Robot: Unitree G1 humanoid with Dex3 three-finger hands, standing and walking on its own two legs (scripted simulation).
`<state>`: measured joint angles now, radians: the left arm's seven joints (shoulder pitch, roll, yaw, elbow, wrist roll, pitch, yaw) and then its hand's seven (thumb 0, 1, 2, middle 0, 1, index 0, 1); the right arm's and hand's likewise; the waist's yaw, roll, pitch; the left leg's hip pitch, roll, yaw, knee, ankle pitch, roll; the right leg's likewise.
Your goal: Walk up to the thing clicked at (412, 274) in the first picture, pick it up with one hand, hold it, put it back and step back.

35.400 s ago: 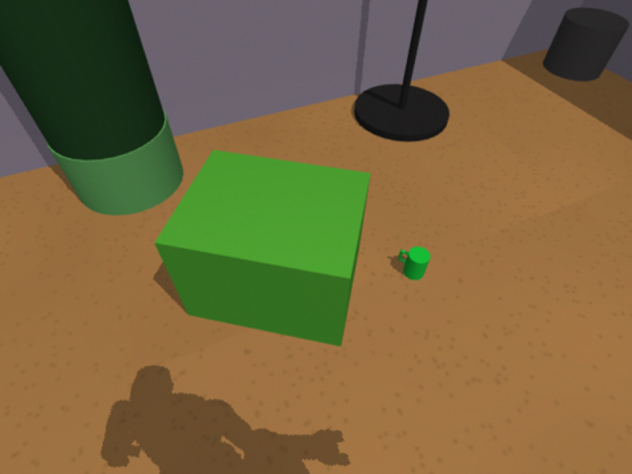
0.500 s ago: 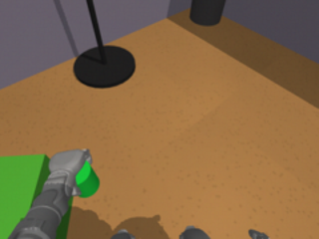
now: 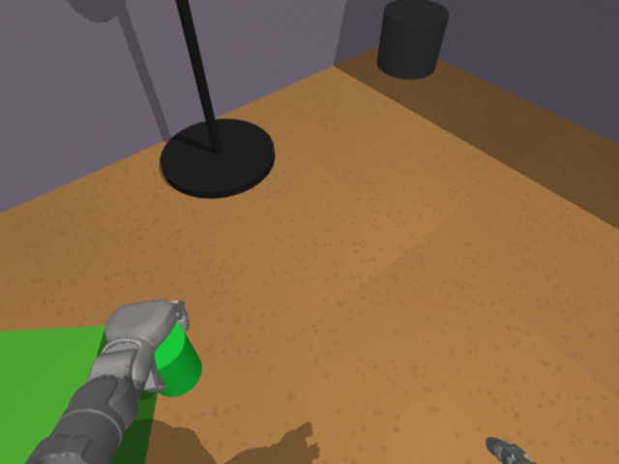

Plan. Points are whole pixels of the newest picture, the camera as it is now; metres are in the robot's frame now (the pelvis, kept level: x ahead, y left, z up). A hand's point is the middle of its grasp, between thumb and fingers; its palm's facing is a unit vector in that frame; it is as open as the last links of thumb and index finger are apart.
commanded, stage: hold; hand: left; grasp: from above
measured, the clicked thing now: (159, 355) +0.32 +0.23 -0.12
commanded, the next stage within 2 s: crouch in 1.62 s
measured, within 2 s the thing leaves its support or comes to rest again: neither
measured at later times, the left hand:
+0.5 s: hand (151, 357) +0.29 +0.22 -0.05, palm faces -0.46 -0.07 -0.88, open 10.5 cm
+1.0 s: hand (145, 357) +0.28 +0.22 -0.03, palm faces -0.46 -0.07 -0.89, open 10.5 cm
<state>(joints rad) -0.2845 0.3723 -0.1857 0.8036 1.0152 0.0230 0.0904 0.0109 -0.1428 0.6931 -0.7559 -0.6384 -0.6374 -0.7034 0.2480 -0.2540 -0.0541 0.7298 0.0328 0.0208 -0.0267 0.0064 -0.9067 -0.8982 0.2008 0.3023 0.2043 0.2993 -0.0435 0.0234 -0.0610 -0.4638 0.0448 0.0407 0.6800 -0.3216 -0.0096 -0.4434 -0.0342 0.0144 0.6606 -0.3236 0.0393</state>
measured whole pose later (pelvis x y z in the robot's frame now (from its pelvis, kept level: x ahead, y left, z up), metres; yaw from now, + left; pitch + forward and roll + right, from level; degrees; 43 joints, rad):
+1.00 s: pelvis -0.01 +0.00 +0.01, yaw +0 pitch +1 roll +0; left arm -0.23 0.39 -0.20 0.64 1.00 0.02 -0.03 0.01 -0.13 0.69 -0.75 -0.64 -0.63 -0.71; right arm 0.20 -0.25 -0.03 0.68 0.05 0.05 -0.04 0.01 -0.91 -0.90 0.20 0.30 0.20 0.30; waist 0.00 0.04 -0.01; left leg -0.31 0.04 0.05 0.53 -0.24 -0.01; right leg -0.30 -0.04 0.02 0.53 -0.25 0.04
